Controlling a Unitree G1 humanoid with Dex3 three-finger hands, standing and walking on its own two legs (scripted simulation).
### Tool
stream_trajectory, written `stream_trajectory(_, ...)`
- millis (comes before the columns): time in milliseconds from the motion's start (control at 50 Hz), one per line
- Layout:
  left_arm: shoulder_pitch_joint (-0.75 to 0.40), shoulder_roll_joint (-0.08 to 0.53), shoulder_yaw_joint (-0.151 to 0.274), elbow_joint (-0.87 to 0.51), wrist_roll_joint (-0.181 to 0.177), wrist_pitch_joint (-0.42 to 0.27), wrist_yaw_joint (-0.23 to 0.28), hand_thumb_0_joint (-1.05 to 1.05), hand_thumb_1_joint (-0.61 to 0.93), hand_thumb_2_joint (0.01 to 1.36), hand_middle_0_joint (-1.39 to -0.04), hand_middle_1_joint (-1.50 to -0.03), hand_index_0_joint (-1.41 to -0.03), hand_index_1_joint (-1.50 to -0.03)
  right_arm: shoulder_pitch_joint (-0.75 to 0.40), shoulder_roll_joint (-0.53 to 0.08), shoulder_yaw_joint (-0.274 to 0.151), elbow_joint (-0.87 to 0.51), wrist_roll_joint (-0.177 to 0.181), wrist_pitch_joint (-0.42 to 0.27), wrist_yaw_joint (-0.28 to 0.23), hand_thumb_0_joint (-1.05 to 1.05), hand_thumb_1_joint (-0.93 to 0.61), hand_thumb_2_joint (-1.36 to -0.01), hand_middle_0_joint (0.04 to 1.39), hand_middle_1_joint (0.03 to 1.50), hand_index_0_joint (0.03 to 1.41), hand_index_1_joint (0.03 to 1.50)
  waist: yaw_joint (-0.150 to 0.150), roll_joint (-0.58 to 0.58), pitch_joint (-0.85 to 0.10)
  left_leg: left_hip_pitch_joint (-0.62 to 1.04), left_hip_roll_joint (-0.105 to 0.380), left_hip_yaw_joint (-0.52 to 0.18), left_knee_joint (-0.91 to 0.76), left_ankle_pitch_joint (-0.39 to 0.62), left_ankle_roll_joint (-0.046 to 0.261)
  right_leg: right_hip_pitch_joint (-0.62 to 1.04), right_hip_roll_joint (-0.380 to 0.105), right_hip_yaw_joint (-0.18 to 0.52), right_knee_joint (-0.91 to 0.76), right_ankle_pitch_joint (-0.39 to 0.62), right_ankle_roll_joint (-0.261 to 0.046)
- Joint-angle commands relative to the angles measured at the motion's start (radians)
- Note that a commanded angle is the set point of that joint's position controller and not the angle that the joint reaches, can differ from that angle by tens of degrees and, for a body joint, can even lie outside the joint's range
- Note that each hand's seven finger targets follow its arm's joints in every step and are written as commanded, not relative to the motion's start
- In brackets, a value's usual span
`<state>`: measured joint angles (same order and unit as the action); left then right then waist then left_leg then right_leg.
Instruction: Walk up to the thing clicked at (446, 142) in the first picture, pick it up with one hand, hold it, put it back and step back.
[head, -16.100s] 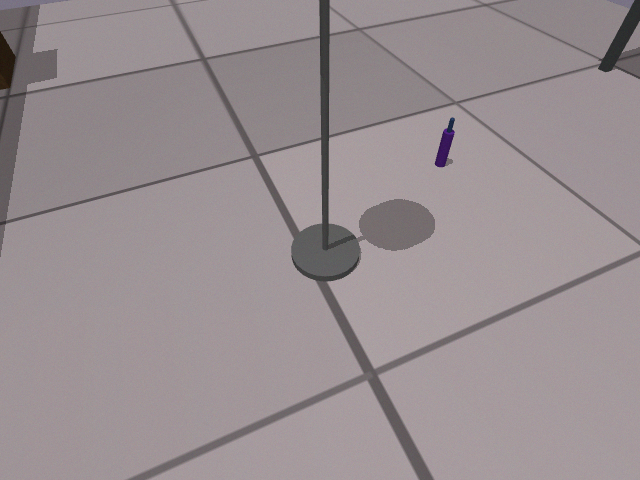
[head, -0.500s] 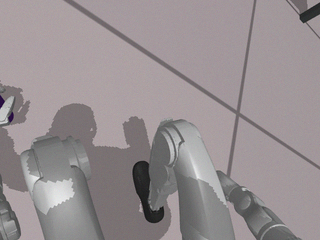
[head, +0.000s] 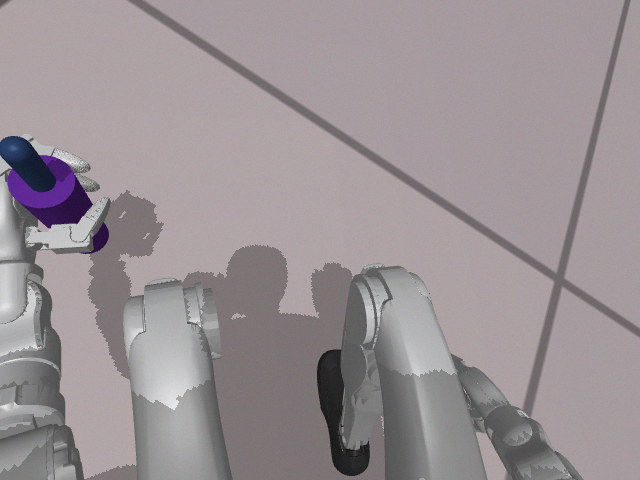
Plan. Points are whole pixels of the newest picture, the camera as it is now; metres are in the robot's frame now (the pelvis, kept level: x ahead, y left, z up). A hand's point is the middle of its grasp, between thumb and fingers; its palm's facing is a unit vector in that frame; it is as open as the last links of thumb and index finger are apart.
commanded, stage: settle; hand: left
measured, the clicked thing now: (60, 203) +0.40 +0.29 -0.06
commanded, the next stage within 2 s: lift in 1.04 s
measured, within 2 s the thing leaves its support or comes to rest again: neither
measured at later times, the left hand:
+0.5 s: hand (59, 172) +0.41 +0.27 +0.01, palm faces +0.21 -0.98 -0.04, open 7.3 cm
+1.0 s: hand (48, 155) +0.41 +0.27 +0.04, palm faces +0.22 -0.98 -0.04, open 7.4 cm
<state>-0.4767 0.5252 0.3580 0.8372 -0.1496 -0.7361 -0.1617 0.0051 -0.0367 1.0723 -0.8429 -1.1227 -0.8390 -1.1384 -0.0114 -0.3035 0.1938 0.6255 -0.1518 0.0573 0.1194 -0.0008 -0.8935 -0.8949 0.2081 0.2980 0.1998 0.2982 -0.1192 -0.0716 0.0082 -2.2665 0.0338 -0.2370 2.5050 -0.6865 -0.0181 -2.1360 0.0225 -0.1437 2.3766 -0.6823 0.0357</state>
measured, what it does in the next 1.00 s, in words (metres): rises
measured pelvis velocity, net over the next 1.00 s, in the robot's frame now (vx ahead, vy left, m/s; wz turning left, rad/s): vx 0.01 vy -0.01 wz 0.10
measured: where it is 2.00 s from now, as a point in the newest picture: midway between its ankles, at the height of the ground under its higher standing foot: (272, 448)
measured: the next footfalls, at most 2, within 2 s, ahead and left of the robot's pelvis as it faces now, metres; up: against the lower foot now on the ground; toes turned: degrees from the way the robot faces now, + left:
none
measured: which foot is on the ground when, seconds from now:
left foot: down 0.00-1.00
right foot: down 0.00-1.00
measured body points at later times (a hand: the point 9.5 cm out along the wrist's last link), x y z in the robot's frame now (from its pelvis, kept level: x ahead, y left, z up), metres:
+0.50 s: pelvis +0.01 -0.01 +0.04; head +0.20 +0.06 +0.44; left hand +0.39 +0.32 +0.02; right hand +0.20 -0.26 -0.07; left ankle +0.08 +0.13 -0.28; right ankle +0.11 -0.12 -0.28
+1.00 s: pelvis +0.01 -0.01 +0.07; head +0.20 +0.05 +0.47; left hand +0.39 +0.32 +0.05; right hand +0.19 -0.26 -0.06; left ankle +0.08 +0.13 -0.28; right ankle +0.11 -0.12 -0.28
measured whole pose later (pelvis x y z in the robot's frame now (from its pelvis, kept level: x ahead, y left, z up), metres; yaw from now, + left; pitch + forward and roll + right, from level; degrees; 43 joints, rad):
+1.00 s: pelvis +0.01 -0.01 +0.07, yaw +6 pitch +32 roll -5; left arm -0.56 0.40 0.40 0.84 -0.15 -0.58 -0.26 0.00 -0.08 1.12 -0.86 -1.13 -0.86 -1.14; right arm 0.08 -0.28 0.03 0.64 -0.06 0.02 0.05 0.00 -0.89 -0.90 0.21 0.30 0.20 0.30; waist -0.08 -0.01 -0.13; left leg -2.13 0.05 -0.11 2.25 -0.68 -0.03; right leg -2.07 0.00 -0.06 2.22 -0.70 0.01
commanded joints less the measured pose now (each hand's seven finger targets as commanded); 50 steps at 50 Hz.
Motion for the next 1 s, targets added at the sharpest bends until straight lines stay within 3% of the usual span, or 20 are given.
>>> stream_trajectory(0, -0.233, 0.135, 0.036, -0.202, -0.043, -0.017, -0.012, 0.0, 0.371, 1.252, -1.315, -1.38, -1.308, -1.396, 0.076, -0.257, -0.121, -0.065, 0.03, -0.009, -0.027, 0.0, -0.889, -0.896, 0.2, 0.3, 0.2, 0.3, -0.016, 0.312, -0.619, 0.422, -0.006, 0.103, -0.346, 0.038, 0.027, 0.241, 0.039, -0.049, -0.231, 0.14, -0.074)
stream_trajectory(40, -0.256, 0.154, 0.069, -0.245, -0.052, -0.005, -0.011, 0.0, 0.389, 1.264, -1.316, -1.388, -1.31, -1.403, 0.094, -0.25, -0.135, -0.057, 0.042, -0.008, -0.033, 0.0, -0.881, -0.894, 0.2, 0.3, 0.2, 0.3, 0.002, 0.295, -0.648, 0.435, -0.007, 0.112, -0.349, 0.069, 0.027, 0.252, 0.036, -0.039, -0.238, 0.157, -0.074)
stream_trajectory(120, -0.215, 0.1, 0.031, -0.179, -0.034, 0.024, -0.037, 0.0, 0.394, 1.297, -1.346, -1.423, -1.341, -1.438, 0.097, -0.235, -0.156, -0.058, 0.061, -0.01, -0.042, 0.0, -0.883, -0.895, 0.2, 0.3, 0.2, 0.3, -0.011, 0.255, -0.612, 0.428, -0.007, 0.123, -0.38, 0.051, 0.032, 0.239, 0.029, -0.029, -0.266, 0.131, -0.074)
stream_trajectory(140, -0.252, 0.136, 0.039, -0.24, -0.028, 0.021, -0.044, 0.0, 0.409, 1.293, -1.341, -1.412, -1.335, -1.427, 0.109, -0.232, -0.16, -0.053, 0.06, -0.013, -0.043, 0.0, -0.882, -0.895, 0.2, 0.3, 0.2, 0.3, -0.003, 0.267, -0.642, 0.438, -0.007, 0.128, -0.379, 0.062, 0.032, 0.261, 0.03, -0.023, -0.268, 0.136, -0.075)
stream_trajectory(160, -0.228, 0.137, 0.049, -0.201, -0.027, 0.029, -0.051, 0.0, 0.391, 1.287, -1.331, -1.403, -1.324, -1.419, 0.102, -0.231, -0.165, -0.061, 0.064, -0.013, -0.047, 0.0, -0.886, -0.896, 0.2, 0.3, 0.2, 0.3, -0.001, 0.248, -0.646, 0.429, -0.007, 0.133, -0.382, 0.062, 0.037, 0.275, 0.028, -0.018, -0.278, 0.135, -0.072)
stream_trajectory(220, -0.238, 0.114, 0.054, -0.245, -0.053, 0.046, -0.073, 0.0, 0.359, 1.281, -1.337, -1.406, -1.331, -1.423, 0.119, -0.22, -0.175, -0.076, 0.074, -0.018, -0.05, 0.0, -0.887, -0.896, 0.2, 0.3, 0.2, 0.3, 0.012, 0.214, -0.723, 0.441, -0.008, 0.149, -0.384, 0.091, 0.042, 0.349, 0.024, -0.001, -0.302, 0.156, -0.066)
stream_trajectory(260, -0.258, 0.133, 0.093, -0.262, -0.071, 0.056, -0.081, 0.0, 0.366, 1.289, -1.34, -1.411, -1.334, -1.427, 0.128, -0.218, -0.181, -0.073, 0.082, -0.022, -0.056, 0.0, -0.886, -0.896, 0.2, 0.3, 0.2, 0.3, 0.025, 0.204, -0.749, 0.446, -0.009, 0.159, -0.385, 0.107, 0.043, 0.375, 0.021, 0.009, -0.313, 0.167, -0.064)
stream_trajectory(280, -0.248, 0.134, 0.09, -0.252, -0.07, 0.064, -0.084, 0.0, 0.363, 1.279, -1.333, -1.402, -1.328, -1.418, 0.128, -0.217, -0.186, -0.075, 0.084, -0.025, -0.059, 0.0, -0.885, -0.896, 0.2, 0.3, 0.2, 0.3, 0.032, 0.208, -0.753, 0.457, -0.007, 0.162, -0.388, 0.11, 0.044, 0.367, 0.022, 0.018, -0.323, 0.167, -0.064)
stream_trajectory(320, -0.296, 0.131, 0.083, -0.282, -0.063, 0.065, -0.081, 0.0, 0.373, 1.296, -1.341, -1.409, -1.332, -1.428, 0.13, -0.208, -0.189, -0.077, 0.087, -0.03, -0.063, 0.0, -0.886, -0.897, 0.2, 0.3, 0.2, 0.3, 0.028, 0.222, -0.748, 0.456, -0.007, 0.167, -0.403, 0.094, 0.043, 0.365, 0.019, 0.023, -0.331, 0.148, -0.067)
stream_trajectory(400, -0.263, 0.122, 0.084, -0.24, -0.046, 0.067, -0.087, 0.0, 0.393, 1.298, -1.333, -1.4, -1.323, -1.419, 0.132, -0.195, -0.2, -0.072, 0.088, -0.037, -0.07, 0.0, -0.888, -0.897, 0.2, 0.3, 0.2, 0.3, 0.028, 0.189, -0.722, 0.433, -0.007, 0.178, -0.412, 0.079, 0.048, 0.387, 0.015, 0.044, -0.369, 0.128, -0.063)
stream_trajectory(460, -0.28, 0.103, 0.078, -0.27, -0.053, 0.072, -0.098, 0.0, 0.37, 1.287, -1.332, -1.394, -1.324, -1.412, 0.141, -0.199, -0.207, -0.07, 0.092, -0.042, -0.074, 0.0, -0.888, -0.897, 0.2, 0.3, 0.2, 0.3, 0.027, 0.21, -0.738, 0.482, -0.005, 0.173, -0.435, 0.109, 0.044, 0.379, 0.013, 0.034, -0.362, 0.155, -0.068)
stream_trajectory(500, -0.269, 0.119, 0.102, -0.262, -0.052, 0.077, -0.095, 0.0, 0.34, 1.287, -1.344, -1.4, -1.336, -1.418, 0.143, -0.199, -0.212, -0.075, 0.095, -0.042, -0.078, 0.0, -0.888, -0.897, 0.2, 0.3, 0.2, 0.3, 0.04, 0.215, -0.758, 0.504, -0.006, 0.174, -0.448, 0.121, 0.043, 0.382, 0.012, 0.035, -0.365, 0.159, -0.071)
stream_trajectory(540, -0.278, 0.082, 0.084, -0.244, -0.054, 0.082, -0.094, 0.0, 0.36, 1.31, -1.35, -1.413, -1.342, -1.433, 0.148, -0.193, -0.211, -0.065, 0.096, -0.046, -0.077, 0.0, -0.886, -0.896, 0.2, 0.3, 0.2, 0.3, 0.03, 0.211, -0.743, 0.507, -0.006, 0.172, -0.455, 0.134, 0.041, 0.377, 0.011, 0.033, -0.362, 0.172, -0.072)
stream_trajectory(560, -0.277, 0.088, 0.097, -0.242, -0.052, 0.084, -0.09, 0.0, 0.358, 1.314, -1.355, -1.42, -1.346, -1.44, 0.151, -0.196, -0.218, -0.063, 0.097, -0.048, -0.079, 0.0, -0.888, -0.897, 0.2, 0.3, 0.2, 0.3, 0.037, 0.205, -0.746, 0.527, -0.004, 0.172, -0.46, 0.141, 0.041, 0.368, 0.012, 0.035, -0.367, 0.175, -0.073)
stream_trajectory(720, -0.287, 0.065, 0.075, -0.21, -0.034, 0.089, -0.099, 0.0, 0.366, 1.316, -1.357, -1.415, -1.347, -1.435, 0.167, -0.188, -0.229, -0.063, 0.096, -0.054, -0.083, 0.0, -0.888, -0.897, 0.2, 0.3, 0.199, 0.3, 0.028, 0.195, -0.754, 0.555, -0.008, 0.177, -0.487, 0.143, 0.042, 0.375, 0.006, 0.043, -0.394, 0.17, -0.074)
stream_trajectory(740, -0.346, 0.104, 0.095, -0.286, -0.035, 0.079, -0.096, 0.0, 0.348, 1.318, -1.36, -1.418, -1.351, -1.439, 0.171, -0.183, -0.229, -0.056, 0.093, -0.056, -0.083, 0.0, -0.887, -0.897, 0.2, 0.3, 0.199, 0.3, 0.039, 0.219, -0.78, 0.562, -0.008, 0.181, -0.487, 0.144, 0.041, 0.387, 0.006, 0.048, -0.392, 0.172, -0.074)
stream_trajectory(840, -0.302, 0.052, 0.08, -0.162, -0.039, 0.087, -0.097, 0.0, 0.353, 1.326, -1.354, -1.415, -1.345, -1.436, 0.166, -0.183, -0.231, -0.062, 0.098, -0.063, -0.084, 0.0, -0.887, -0.897, 0.2, 0.3, 0.199, 0.3, 0.022, 0.172, -0.717, 0.536, -0.01, 0.181, -0.507, 0.091, 0.047, 0.368, 0.007, 0.045, -0.416, 0.122, -0.073)
stream_trajectory(880, -0.363, 0.09, 0.086, -0.216, -0.03, 0.078, -0.097, 0.0, 0.358, 1.319, -1.345, -1.401, -1.335, -1.423, 0.174, -0.179, -0.232, -0.055, 0.094, -0.065, -0.086, 0.0, -0.88, -0.896, 0.2, 0.3, 0.199, 0.3, 0.026, 0.185, -0.731, 0.534, -0.009, 0.193, -0.502, 0.085, 0.048, 0.39, 0.005, 0.06, -0.434, 0.117, -0.07)
stream_trajectory(920, -0.333, 0.086, 0.083, -0.187, -0.019, 0.082, -0.098, 0.0, 0.345, 1.304, -1.348, -1.396, -1.339, -1.416, 0.176, -0.179, -0.234, -0.055, 0.094, -0.065, -0.085, 0.0, -0.883, -0.896, 0.2, 0.3, 0.199, 0.3, 0.04, 0.197, -0.736, 0.556, -0.01, 0.194, -0.519, 0.084, 0.045, 0.384, 0.003, 0.058, -0.43, 0.11, -0.074)
stream_trajectory(980, -0.349, 0.074, 0.083, -0.198, -0.028, 0.079, -0.097, 0.0, 0.372, 1.313, -1.336, -1.392, -1.328, -1.41, 0.181, -0.175, -0.235, -0.055, 0.096, -0.067, -0.086, 0.0, -0.878, -0.895, 0.2, 0.3, 0.199, 0.3, 0.034, 0.195, -0.769, 0.583, -0.011, 0.192, -0.526, 0.098, 0.043, 0.393, 0.004, 0.056, -0.431, 0.12, -0.075)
